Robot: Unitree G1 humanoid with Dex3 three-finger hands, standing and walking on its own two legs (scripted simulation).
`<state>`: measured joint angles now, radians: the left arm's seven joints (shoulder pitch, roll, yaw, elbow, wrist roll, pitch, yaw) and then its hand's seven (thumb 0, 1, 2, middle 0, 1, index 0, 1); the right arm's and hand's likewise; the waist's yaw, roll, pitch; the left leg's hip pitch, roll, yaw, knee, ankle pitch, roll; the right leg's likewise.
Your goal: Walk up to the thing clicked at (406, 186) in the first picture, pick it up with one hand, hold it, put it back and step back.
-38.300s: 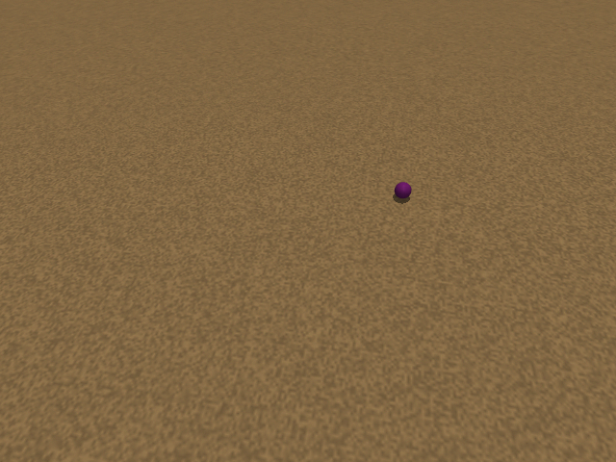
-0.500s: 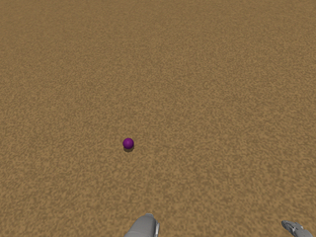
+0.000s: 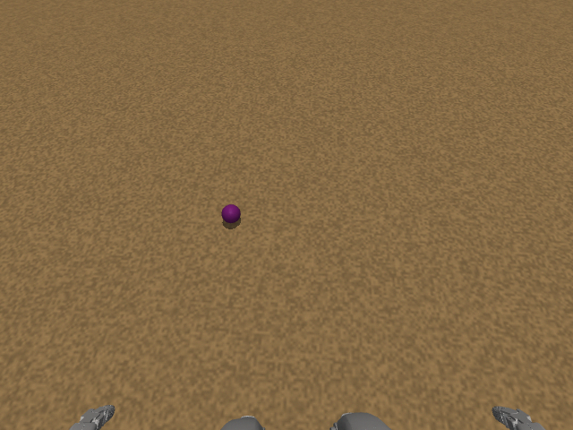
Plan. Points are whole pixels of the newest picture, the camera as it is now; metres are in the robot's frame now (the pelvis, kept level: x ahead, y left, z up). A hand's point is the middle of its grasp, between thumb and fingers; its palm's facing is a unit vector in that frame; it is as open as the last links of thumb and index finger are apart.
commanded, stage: step back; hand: left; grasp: from above
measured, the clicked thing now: (231, 213) +0.97 +0.28 -0.72
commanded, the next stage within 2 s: stand in 1.28 s
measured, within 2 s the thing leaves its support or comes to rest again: neither
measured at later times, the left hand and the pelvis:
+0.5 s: hand out of the picture -0.09 +0.29 -0.14, palm faces +0.07 -0.90 -0.43, open 7.4 cm; pelvis -0.12 +0.00 +0.00, yaw +4 degrees
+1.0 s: hand out of the picture -0.04 +0.29 -0.15, palm faces +0.05 -0.93 -0.37, open 7.4 cm; pelvis -0.09 +0.02 +0.00, yaw +2 degrees
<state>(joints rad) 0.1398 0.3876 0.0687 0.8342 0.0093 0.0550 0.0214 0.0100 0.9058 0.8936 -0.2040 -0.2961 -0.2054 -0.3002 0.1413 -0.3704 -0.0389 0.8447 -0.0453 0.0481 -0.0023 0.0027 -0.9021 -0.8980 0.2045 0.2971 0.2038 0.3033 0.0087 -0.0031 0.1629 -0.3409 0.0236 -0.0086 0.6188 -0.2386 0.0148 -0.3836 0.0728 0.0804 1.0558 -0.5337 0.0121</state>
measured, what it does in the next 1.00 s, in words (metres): steps on the spot: right foot, then left foot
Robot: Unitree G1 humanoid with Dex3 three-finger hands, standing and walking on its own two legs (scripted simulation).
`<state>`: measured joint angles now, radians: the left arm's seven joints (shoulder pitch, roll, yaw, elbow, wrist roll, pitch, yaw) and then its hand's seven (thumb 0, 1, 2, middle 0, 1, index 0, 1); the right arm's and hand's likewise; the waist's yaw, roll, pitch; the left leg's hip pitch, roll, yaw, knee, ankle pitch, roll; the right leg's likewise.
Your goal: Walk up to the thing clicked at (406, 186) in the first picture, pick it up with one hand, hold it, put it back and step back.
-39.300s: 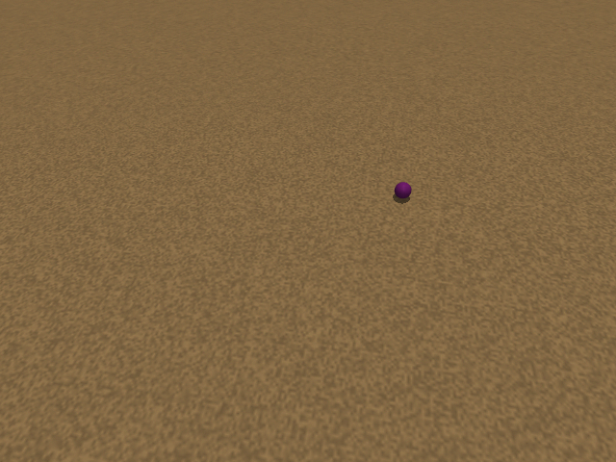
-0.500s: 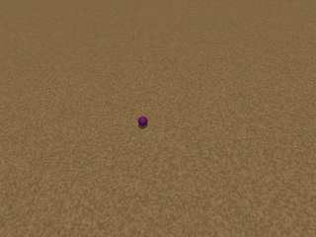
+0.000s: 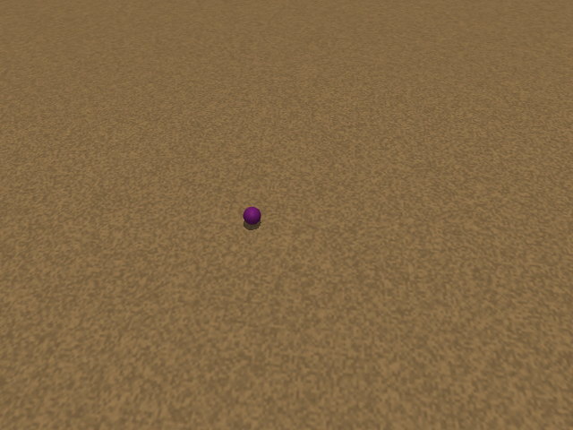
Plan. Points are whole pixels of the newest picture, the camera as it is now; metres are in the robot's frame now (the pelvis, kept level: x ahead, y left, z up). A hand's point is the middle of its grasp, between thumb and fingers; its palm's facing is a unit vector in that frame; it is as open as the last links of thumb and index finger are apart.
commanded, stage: step back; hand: left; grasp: from above
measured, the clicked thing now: (252, 215) +1.06 +0.23 -0.72
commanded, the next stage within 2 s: stand in 0.28 s
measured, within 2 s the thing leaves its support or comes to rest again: neither
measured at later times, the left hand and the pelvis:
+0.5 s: hand out of the picture +0.12 +0.25 -0.13, palm faces -0.04 -0.94 -0.34, open 7.4 cm; pelvis +0.02 +0.00 +0.02, yaw -1 degrees
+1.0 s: hand out of the picture +0.08 +0.25 -0.13, palm faces -0.04 -0.94 -0.34, open 7.4 cm; pelvis +0.01 +0.00 +0.02, yaw -1 degrees
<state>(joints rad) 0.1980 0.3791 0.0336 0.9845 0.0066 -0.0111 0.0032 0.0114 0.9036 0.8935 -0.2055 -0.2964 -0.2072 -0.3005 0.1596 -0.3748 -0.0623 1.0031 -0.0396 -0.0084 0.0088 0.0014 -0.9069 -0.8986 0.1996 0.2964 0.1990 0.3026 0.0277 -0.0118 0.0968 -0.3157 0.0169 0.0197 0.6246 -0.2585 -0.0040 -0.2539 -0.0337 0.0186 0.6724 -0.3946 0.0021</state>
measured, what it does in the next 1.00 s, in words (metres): stands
